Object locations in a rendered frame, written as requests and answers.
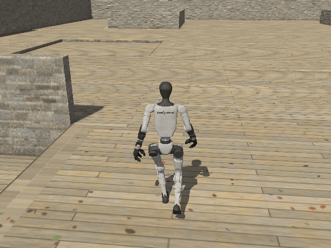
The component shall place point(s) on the right robot hand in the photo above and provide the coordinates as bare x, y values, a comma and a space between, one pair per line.
189, 141

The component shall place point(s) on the robot head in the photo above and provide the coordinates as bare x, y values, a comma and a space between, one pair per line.
165, 91

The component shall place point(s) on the robot right upper arm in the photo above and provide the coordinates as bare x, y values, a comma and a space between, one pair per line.
184, 115

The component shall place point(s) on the right robot shin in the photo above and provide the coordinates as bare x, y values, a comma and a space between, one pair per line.
178, 190

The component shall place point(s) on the left robot forearm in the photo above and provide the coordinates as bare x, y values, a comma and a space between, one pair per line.
140, 139

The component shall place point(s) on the robot left upper arm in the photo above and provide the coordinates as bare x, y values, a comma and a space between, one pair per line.
146, 118

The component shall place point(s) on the right robot forearm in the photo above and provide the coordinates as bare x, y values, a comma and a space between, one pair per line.
192, 134

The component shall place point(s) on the left robot hand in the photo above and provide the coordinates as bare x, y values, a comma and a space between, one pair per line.
136, 154

